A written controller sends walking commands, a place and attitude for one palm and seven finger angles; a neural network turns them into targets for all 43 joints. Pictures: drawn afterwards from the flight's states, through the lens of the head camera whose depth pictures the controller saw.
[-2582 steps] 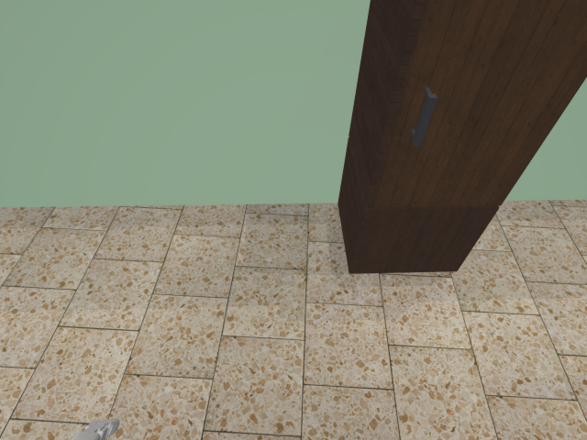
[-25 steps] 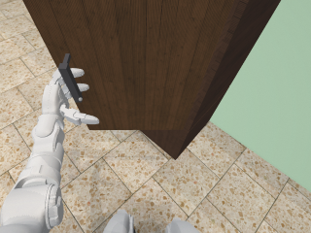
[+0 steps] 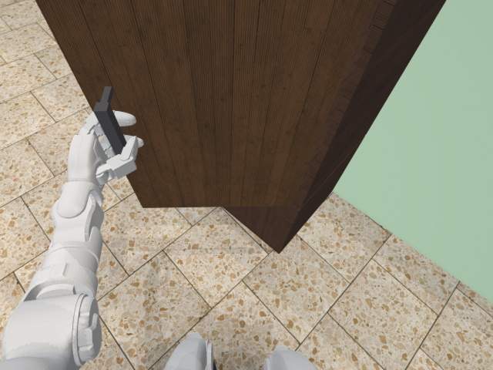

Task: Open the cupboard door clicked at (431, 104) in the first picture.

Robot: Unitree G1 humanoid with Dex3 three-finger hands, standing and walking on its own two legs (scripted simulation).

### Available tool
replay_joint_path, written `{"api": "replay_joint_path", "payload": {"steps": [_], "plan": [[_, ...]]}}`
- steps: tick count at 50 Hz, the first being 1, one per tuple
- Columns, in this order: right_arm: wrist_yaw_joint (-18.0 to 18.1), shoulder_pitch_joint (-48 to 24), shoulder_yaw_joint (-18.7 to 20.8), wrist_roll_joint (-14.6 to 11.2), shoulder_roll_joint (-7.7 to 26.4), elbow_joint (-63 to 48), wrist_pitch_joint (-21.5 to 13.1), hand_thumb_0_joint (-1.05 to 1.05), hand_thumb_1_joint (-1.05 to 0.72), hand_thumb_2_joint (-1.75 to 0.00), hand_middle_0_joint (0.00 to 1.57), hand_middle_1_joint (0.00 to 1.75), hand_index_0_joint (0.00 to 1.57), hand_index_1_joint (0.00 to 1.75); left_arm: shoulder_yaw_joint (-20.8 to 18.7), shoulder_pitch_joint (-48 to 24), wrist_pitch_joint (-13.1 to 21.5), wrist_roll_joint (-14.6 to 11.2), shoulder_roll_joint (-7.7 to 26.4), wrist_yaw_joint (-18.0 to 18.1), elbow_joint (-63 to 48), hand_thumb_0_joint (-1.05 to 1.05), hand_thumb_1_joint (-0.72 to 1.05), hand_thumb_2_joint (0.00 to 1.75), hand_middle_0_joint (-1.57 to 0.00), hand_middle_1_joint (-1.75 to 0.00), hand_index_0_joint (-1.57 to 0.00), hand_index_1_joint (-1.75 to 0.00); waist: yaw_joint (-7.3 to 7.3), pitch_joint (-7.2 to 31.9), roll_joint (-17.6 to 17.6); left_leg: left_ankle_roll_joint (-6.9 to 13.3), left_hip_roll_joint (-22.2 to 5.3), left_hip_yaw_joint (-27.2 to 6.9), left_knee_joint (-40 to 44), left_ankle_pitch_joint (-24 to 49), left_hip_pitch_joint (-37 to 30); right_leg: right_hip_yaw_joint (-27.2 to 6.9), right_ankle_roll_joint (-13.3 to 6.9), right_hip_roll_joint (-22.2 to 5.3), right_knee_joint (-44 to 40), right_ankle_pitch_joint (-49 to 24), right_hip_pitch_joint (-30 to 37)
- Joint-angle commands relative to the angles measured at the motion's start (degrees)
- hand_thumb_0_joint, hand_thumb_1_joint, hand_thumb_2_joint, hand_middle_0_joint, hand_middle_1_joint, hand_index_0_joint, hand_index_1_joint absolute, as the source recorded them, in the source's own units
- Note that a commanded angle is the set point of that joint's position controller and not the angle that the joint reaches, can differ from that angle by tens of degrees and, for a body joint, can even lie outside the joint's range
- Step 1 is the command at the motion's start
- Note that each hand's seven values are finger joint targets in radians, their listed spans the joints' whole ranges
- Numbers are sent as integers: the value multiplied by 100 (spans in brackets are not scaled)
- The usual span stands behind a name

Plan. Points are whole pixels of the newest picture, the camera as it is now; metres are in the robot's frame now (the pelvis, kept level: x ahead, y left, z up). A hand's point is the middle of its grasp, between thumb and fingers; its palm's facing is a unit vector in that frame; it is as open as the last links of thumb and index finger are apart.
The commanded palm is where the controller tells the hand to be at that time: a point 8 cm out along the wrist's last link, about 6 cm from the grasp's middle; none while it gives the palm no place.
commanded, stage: close the thumb around the handle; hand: left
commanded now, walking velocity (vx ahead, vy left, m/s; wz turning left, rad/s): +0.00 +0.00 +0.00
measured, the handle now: (117, 127) +0.49 +0.22 +0.07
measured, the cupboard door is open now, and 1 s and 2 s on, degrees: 44 74 84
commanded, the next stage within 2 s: pull the door open along its arc in 0.10 s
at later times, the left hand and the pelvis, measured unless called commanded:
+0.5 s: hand (128, 179) +0.40 +0.18 +0.06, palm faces +0.01 -1.00 +0.00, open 5.6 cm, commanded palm +0.35 +0.23 +0.07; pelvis +0.01 +0.00 +0.01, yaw -1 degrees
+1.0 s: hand (169, 257) +0.27 +0.11 +0.06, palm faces +0.43 -0.90 +0.01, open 6.0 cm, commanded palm +0.21 +0.15 +0.07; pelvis +0.00 -0.02 +0.00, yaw +2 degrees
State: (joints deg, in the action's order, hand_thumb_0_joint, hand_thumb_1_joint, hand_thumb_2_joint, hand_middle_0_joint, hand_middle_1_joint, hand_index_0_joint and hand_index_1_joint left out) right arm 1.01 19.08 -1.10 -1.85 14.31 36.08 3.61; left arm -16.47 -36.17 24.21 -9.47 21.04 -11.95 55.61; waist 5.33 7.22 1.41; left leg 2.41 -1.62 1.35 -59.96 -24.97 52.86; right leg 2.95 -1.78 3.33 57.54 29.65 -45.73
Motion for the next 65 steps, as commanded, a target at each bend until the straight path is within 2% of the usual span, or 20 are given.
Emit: {"api": "replay_joint_path", "payload": {"steps": [1,9,10,11,13,21,25,29,30,31,32,35,37,38,40,44,49,57,63,65], "plan": [[24,529,379,19,939,-474,-132,0,-90,-90,20,30,20,30,115,-2292,502,-89,783,-54,-1501,0,90,90,-40,-135,-40,-135,112,2419,512,-99,1,-546,594,2179,-2891,-113,18,36,-732,-2088,-74],[28,565,392,33,980,-414,-136,0,-90,-90,20,30,20,30,16,-2457,559,39,952,116,-1399,0,90,90,-40,-135,-40,-135,131,2316,352,-87,20,-570,609,1971,-2738,-135,13,32,-723,-1964,-74],[17,549,393,43,952,-416,-142,0,-90,-90,20,30,20,30,106,-2387,557,34,815,104,-1389,0,90,90,-40,-135,-40,-135,140,2331,387,-80,24,-544,595,2022,-2778,-126,19,32,-735,-2012,-57],[34,595,410,47,1004,-402,-125,0,-90,-90,20,30,20,30,-255,-2264,579,47,1234,104,-1385,0,90,90,-40,-135,-40,-135,33,2457,300,-91,14,-545,594,2085,-2750,-143,12,28,-714,-2073,67],[21,540,394,39,985,-505,-130,0,-90,-90,20,30,20,30,-188,-1975,594,4,1145,47,-1576,0,90,90,-40,-135,-40,-135,-21,2576,509,-82,38,-515,593,2239,-2856,-139,-7,37,-688,-2173,145],[-38,229,389,-54,896,-930,-143,0,-90,-90,20,30,20,30,-8,-129,385,-359,682,-112,-2605,0,90,90,-40,-135,-40,-135,-276,2336,204,-48,80,-311,828,2243,-2665,-151,36,44,-883,-2550,801],[-92,46,403,-79,823,-1166,-235,0,-90,-90,20,30,20,30,210,1339,304,-511,309,-95,-3524,0,90,90,-40,-135,-40,-135,-431,2189,159,-39,77,-243,929,2497,-2709,-123,50,31,-896,-2829,1043],[-128,-169,395,-71,769,-1384,-314,0,-90,-90,20,30,20,30,249,2525,243,-559,240,4,-4557,0,90,90,-40,-135,-40,-135,-541,1920,207,-47,72,-225,1024,2598,-2699,-92,59,10,-865,-2888,1150],[-117,-451,364,-18,544,-1398,-397,0,-90,-90,20,30,20,30,-467,2525,192,-921,-2,823,-5042,0,90,90,-40,-135,-40,-135,-1118,1968,136,-119,91,-202,1117,2605,-2489,0,34,13,-843,-2744,1322],[-160,-507,336,22,526,-1443,-469,0,-90,-90,20,30,20,30,147,3034,82,-711,-546,1210,-5109,0,90,90,-40,-135,-40,-135,-863,1721,283,-128,99,-156,1103,2456,-2563,17,57,21,-841,-2633,1180],[-196,-497,343,42,547,-1440,-498,0,-90,-90,20,30,20,30,117,3314,42,-655,-604,1476,-5253,0,90,90,-40,-135,-40,-135,-821,1570,72,-157,76,-218,1096,2356,-2481,72,62,11,-835,-2511,1077],[-248,-639,335,158,520,-1449,-524,0,-90,-90,20,30,20,30,231,3851,26,-312,-732,2152,-5720,0,90,90,-40,-135,-40,-135,-816,1524,-216,-144,112,-210,1001,2180,-2229,29,53,-34,-722,-2558,1200],[-275,-712,324,235,446,-1469,-514,0,-90,-90,20,30,20,30,547,3993,6,13,-1037,2601,-6047,0,90,90,-40,-135,-40,-135,-791,1512,-121,-156,111,-224,946,2057,-2211,12,44,-62,-648,-2438,1120],[-276,-727,316,275,462,-1474,-494,0,-90,-90,20,30,20,30,563,4059,-7,178,-977,2841,-6178,0,90,90,-40,-135,-40,-135,-778,1432,-85,-142,127,-243,914,1916,-2120,-19,32,-61,-655,-2312,1082],[-294,-834,280,330,364,-1501,-456,0,-90,-90,20,30,20,30,973,4088,-91,474,-1371,3234,-6391,0,90,90,-40,-135,-40,-135,-729,1417,55,-145,143,-257,880,1767,-2112,-33,19,-97,-643,-2182,988],[-299,-920,238,424,283,-1580,-358,0,-90,-90,20,30,20,30,1549,4424,-383,1029,-1801,3959,-6555,0,90,90,-40,-135,-40,-135,-669,1345,-58,-137,190,-298,869,1436,-2027,-62,8,-111,-746,-1905,985],[-201,-1003,214,436,246,-1668,-328,0,-90,-90,20,30,20,30,2157,4709,-610,1162,-2144,4013,-6813,0,90,90,-40,-135,-40,-135,-506,1194,-335,-112,220,-250,871,1201,-2042,-215,46,-186,-1080,-1968,1194],[-158,-1133,145,443,148,-1762,-527,0,-90,-90,20,30,20,30,2780,5764,-422,1156,-2511,3775,-7139,0,90,90,-40,-135,-40,-135,-451,855,-556,-109,258,-288,815,991,-1833,-511,210,-417,-1294,-2464,1389],[-191,-1153,151,457,111,-1841,-792,0,-90,-90,20,30,20,30,3322,6437,-227,1316,-2829,3697,-7575,0,90,90,-40,-135,-40,-135,-473,996,-619,-95,329,-341,628,1005,-1659,-749,255,-539,-1279,-2736,1511],[-171,-1167,161,478,136,-1810,-859,0,-90,-90,20,30,20,30,3328,6287,-181,1424,-2732,3720,-7517,0,90,90,-40,-135,-40,-135,-398,824,-692,-88,330,-353,536,866,-1548,-793,258,-568,-1293,-2515,1288]]}}
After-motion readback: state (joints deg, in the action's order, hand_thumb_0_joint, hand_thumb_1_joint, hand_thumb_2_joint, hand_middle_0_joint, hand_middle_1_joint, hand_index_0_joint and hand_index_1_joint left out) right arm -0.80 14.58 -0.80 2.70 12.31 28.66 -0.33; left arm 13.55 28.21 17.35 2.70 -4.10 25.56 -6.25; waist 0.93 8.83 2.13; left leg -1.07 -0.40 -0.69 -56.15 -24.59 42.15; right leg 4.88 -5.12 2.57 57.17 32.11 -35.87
